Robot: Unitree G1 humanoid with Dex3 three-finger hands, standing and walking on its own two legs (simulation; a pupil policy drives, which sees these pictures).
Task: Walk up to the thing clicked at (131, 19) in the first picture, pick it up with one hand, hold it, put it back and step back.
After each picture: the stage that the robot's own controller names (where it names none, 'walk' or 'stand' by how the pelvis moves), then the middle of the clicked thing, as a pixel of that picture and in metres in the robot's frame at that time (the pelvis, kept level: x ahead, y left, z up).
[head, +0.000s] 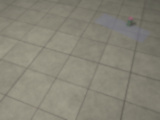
stand; (129, 21) +1.84 -0.63 -0.72
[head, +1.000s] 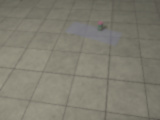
walk; (100, 26) +1.80 -0.12 -0.69
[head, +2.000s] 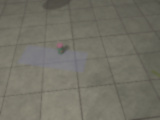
walk; (60, 48) +1.25 +0.30 -0.71
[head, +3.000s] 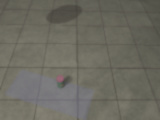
walk; (60, 81) +0.78 +0.20 -0.69
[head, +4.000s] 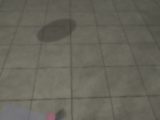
walk; out of the picture +0.47 +0.22 -0.71
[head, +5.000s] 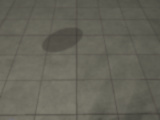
stand; out of the picture +0.35 +0.21 -0.72
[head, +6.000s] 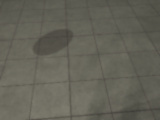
stand; out of the picture +0.33 +0.24 -0.72
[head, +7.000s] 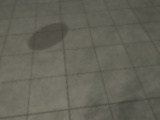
stand; out of the picture +0.34 +0.26 -0.72
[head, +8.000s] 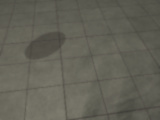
stand; out of the picture +0.31 +0.25 -0.72
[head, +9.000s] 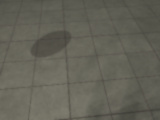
stand; out of the picture +0.32 +0.24 -0.73
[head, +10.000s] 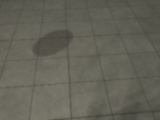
stand; out of the picture +0.32 +0.23 -0.73
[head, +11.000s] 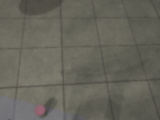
go down; (41, 111) +0.36 +0.23 -0.62
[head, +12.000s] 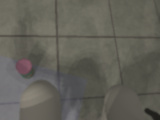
go down; (25, 69) +0.40 +0.27 -0.31
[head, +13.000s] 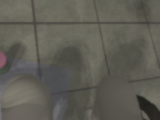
close in; out of the picture +0.39 +0.29 -0.26
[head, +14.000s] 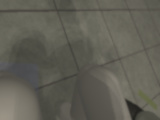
close; out of the picture +0.37 +0.31 -0.21
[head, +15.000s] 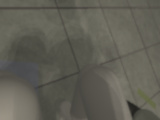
lift; out of the picture +0.35 +0.31 -0.21
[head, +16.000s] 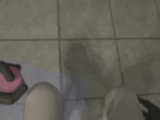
lift; (12, 83) +0.30 +0.25 -0.06
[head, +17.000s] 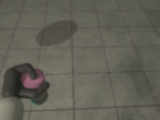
hold; (36, 87) +0.33 +0.17 +0.03
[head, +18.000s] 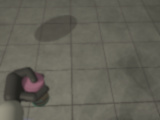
hold; (36, 90) +0.33 +0.17 +0.00
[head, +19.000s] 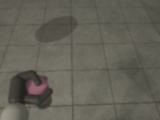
crouch; (40, 93) +0.32 +0.16 -0.01
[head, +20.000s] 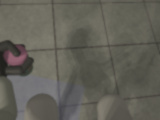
crouch; (20, 61) +0.41 +0.22 -0.09
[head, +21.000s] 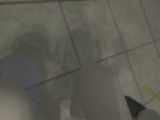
lower; out of the picture +0.38 +0.32 -0.22
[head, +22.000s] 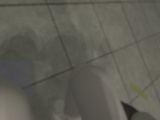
lower; out of the picture +0.39 +0.32 -0.22
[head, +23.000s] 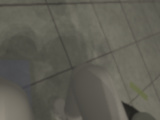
lower; out of the picture +0.39 +0.32 -0.22
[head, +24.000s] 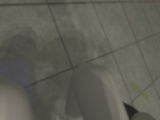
lower; out of the picture +0.38 +0.32 -0.22
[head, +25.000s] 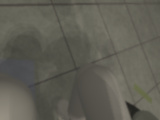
loosen; out of the picture +0.37 +0.32 -0.22
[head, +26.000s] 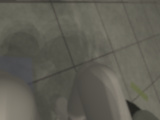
withdraw; out of the picture +0.37 +0.31 -0.22
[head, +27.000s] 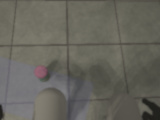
walk; (42, 74) +0.42 +0.24 -0.41
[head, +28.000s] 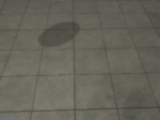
stand; out of the picture +0.36 +0.20 -0.66
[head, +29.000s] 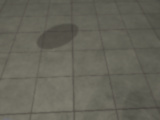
stand; out of the picture +0.36 +0.21 -0.67
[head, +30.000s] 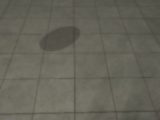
stand; out of the picture +0.36 +0.19 -0.71
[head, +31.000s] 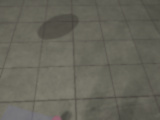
walk; out of the picture +0.40 +0.18 -0.70
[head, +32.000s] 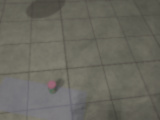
walk; (52, 87) +0.63 +0.21 -0.70
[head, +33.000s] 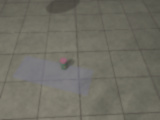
stand; (63, 63) +0.96 +0.21 -0.69
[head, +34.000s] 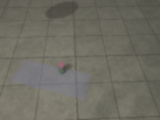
stand; (61, 68) +0.97 +0.22 -0.72
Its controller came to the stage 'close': yes
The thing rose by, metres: 0.70
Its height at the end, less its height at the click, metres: +0.00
